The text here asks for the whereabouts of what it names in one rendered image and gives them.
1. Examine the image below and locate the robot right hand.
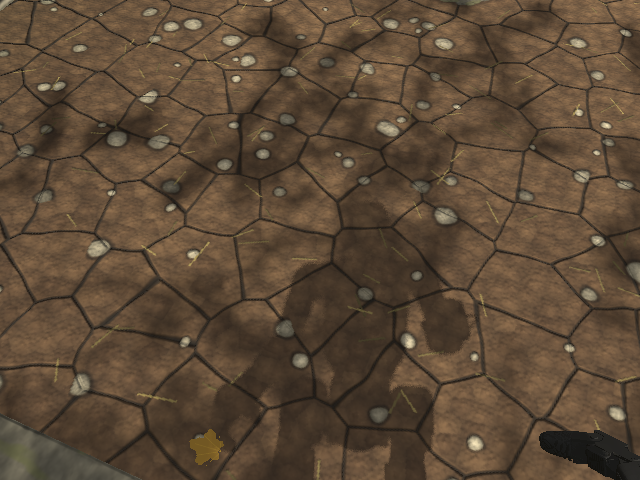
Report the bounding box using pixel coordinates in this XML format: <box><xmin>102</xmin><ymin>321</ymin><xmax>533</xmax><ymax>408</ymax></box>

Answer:
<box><xmin>539</xmin><ymin>430</ymin><xmax>640</xmax><ymax>480</ymax></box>

